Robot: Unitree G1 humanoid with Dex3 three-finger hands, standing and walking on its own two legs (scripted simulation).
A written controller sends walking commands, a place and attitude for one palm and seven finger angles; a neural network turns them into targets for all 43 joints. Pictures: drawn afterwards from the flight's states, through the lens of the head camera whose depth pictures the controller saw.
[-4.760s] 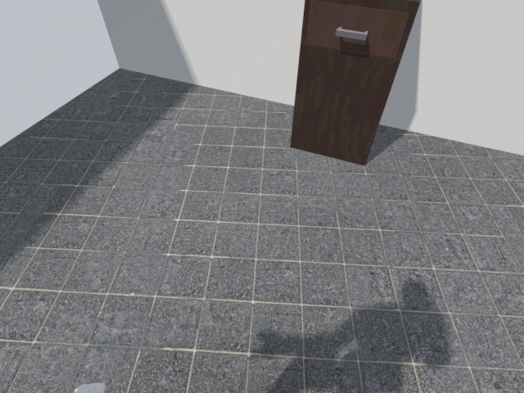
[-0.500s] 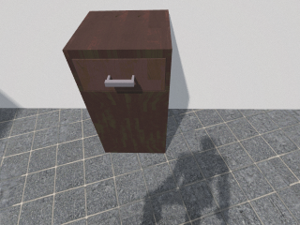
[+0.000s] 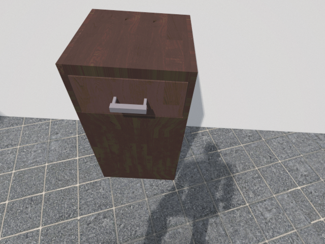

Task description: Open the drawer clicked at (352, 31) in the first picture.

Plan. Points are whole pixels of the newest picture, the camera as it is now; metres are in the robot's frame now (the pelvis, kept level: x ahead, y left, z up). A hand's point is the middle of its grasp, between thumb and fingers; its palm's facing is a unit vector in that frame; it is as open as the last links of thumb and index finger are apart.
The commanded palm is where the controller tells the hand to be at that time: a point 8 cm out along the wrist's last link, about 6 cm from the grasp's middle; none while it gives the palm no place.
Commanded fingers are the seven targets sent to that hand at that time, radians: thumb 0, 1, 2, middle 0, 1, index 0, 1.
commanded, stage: come to a stop and stand still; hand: left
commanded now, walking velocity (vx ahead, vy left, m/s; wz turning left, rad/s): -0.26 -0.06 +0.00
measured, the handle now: (129, 104) +0.57 +0.16 -0.05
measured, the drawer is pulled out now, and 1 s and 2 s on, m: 0.00 0.00 0.00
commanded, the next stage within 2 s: look again from close up in 1.32 s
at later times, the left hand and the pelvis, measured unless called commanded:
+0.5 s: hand out of the picture +0.12 +0.17 -0.18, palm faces +0.05 -0.98 -0.19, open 7.4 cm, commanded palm none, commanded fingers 0.00 0.90 0.90 -0.20 -0.30 -0.20 -0.30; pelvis +0.03 -0.01 -0.01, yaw +2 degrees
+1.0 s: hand out of the picture +0.00 +0.14 -0.17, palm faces +0.03 -0.98 -0.20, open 7.4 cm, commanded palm none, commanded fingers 0.00 0.90 0.90 -0.20 -0.30 -0.20 -0.30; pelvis +0.00 -0.02 +0.01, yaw +0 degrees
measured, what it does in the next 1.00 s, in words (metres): steps on the spot: right foot, then left foot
